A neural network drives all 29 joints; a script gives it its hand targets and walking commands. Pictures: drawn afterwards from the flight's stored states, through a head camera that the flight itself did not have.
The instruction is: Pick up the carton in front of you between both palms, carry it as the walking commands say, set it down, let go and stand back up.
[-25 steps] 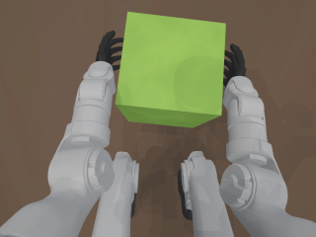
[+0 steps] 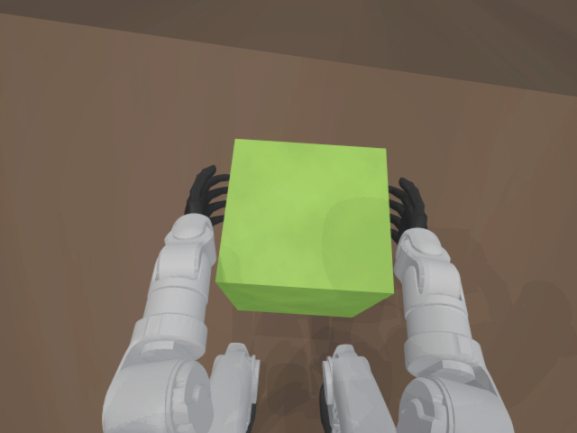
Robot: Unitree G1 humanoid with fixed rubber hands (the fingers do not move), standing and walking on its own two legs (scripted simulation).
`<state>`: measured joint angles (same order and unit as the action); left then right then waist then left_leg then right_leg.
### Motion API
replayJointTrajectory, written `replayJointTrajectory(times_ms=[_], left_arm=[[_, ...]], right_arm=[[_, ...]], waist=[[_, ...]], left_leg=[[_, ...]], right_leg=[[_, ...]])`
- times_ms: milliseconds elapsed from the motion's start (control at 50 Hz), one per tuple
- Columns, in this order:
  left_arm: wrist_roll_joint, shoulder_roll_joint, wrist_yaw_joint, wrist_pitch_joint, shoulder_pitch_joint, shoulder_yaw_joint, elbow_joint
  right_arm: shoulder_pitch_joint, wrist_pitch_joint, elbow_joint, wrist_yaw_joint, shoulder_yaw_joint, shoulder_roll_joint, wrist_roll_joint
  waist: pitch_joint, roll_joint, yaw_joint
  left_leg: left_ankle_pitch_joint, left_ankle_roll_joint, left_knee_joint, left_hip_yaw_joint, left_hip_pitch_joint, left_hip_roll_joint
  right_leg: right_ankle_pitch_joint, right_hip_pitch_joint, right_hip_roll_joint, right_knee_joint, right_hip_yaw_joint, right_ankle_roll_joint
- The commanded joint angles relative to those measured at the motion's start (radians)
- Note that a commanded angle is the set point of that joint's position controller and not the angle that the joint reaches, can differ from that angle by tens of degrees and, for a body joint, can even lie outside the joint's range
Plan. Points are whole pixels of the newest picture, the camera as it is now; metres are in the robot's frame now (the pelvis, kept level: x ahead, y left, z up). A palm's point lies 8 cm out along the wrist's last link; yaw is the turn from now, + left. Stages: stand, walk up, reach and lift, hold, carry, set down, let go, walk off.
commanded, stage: reach and lift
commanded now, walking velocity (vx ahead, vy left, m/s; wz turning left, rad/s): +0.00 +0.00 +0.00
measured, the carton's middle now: (301, 240) +0.42 -0.01 -0.10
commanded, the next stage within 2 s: hold in 1.78 s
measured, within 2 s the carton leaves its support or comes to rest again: neither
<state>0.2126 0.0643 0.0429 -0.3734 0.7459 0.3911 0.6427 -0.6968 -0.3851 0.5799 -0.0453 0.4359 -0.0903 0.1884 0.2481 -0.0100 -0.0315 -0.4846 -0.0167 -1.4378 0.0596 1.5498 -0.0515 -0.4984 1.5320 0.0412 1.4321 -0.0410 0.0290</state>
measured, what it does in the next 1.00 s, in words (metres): rises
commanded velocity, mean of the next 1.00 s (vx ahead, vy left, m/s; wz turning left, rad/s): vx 0.00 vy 0.00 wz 0.00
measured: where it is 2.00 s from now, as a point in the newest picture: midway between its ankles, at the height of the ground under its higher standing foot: outside the picture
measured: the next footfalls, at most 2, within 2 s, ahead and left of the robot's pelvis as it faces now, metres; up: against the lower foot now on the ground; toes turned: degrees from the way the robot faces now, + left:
none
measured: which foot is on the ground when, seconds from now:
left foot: down 0.00-1.00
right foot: down 0.00-1.00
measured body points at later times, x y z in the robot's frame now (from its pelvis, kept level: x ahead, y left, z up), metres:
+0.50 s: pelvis +0.05 +0.00 +0.13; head +0.09 +0.00 +0.58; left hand +0.39 +0.15 +0.11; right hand +0.38 -0.16 +0.11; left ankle +0.08 +0.12 -0.56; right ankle +0.07 -0.13 -0.56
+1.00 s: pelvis +0.04 -0.01 +0.17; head +0.02 +0.00 +0.62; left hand +0.36 +0.15 +0.19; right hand +0.36 -0.16 +0.19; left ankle +0.08 +0.12 -0.56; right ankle +0.07 -0.13 -0.56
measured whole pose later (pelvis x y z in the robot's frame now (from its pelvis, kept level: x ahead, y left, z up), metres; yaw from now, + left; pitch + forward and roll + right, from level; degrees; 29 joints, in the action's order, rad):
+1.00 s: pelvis +0.04 -0.01 +0.17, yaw +0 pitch -4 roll +0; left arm 0.31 0.17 -0.01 -0.60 0.35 0.34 0.41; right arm -0.34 -0.61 0.40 0.02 0.33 -0.17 0.31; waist -0.02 0.00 0.00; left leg -0.23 -0.01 -0.50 0.07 0.20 -0.02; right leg -0.24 0.19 0.02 0.50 -0.06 0.00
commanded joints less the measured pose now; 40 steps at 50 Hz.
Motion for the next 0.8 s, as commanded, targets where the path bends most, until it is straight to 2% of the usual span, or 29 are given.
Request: replayJointTrajectory(times_ms=[0, 360, 620, 680, 780], left_arm=[[-0.148, 1.115, -0.232, 0.013, 0.518, -0.551, 0.050], [-0.143, 1.130, -0.240, 0.000, 0.210, -0.635, -0.049], [-0.172, 1.108, -0.263, -0.126, 0.041, -0.706, -0.192], [-0.174, 1.092, -0.270, -0.168, 0.019, -0.713, -0.232], [-0.139, 1.046, -0.283, -0.218, 0.014, -0.641, -0.214]], right_arm=[[-0.599, 0.017, 0.038, 0.263, -0.596, -1.050, -0.153], [-0.275, 0.011, -0.020, 0.264, -0.672, -1.065, -0.124], [-0.104, -0.111, -0.155, 0.271, -0.746, -1.061, -0.143], [-0.087, -0.153, -0.191, 0.273, -0.753, -1.045, -0.144], [-0.072, -0.204, -0.162, 0.282, -0.682, -1.018, -0.108]], waist=[[0.698, -0.023, 0.001], [0.424, 0.001, 0.015], [0.174, 0.013, 0.028], [0.099, 0.012, 0.026], [-0.059, 0.018, 0.028]], left_leg=[[0.212, 0.004, 0.236, -0.045, -0.552, -0.119], [0.358, 0.019, 0.611, 0.023, -1.000, -0.078], [0.481, 0.022, 0.896, 0.034, -1.328, -0.046], [0.467, 0.019, 0.957, 0.034, -1.385, -0.042], [0.325, 0.023, 1.026, 0.020, -1.386, -0.037]], right_leg=[[0.219, -0.460, 0.125, -0.227, 0.046, -0.009], [0.365, -0.933, 0.087, -0.598, -0.027, -0.031], [0.488, -1.284, 0.052, -0.890, -0.045, -0.026], [0.470, -1.337, 0.048, -0.954, -0.044, -0.029], [0.334, -1.353, 0.039, -1.027, -0.037, -0.038]])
